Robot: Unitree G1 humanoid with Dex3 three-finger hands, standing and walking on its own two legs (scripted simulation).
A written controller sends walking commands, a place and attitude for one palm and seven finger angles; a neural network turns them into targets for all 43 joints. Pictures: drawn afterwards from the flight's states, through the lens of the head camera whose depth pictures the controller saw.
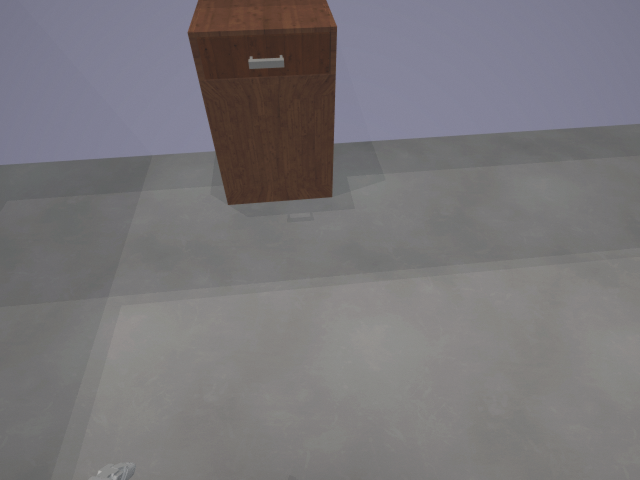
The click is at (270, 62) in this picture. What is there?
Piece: drawer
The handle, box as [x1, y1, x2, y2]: [248, 55, 283, 68]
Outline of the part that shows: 283,58 281,55 279,58 253,59 252,56 250,56 250,58 248,59 249,68 282,67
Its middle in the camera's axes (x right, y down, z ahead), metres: -0.19 -0.62 +1.35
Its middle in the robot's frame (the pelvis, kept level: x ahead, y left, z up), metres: +1.42 +0.25 -0.09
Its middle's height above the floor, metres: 0.68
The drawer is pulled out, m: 0.00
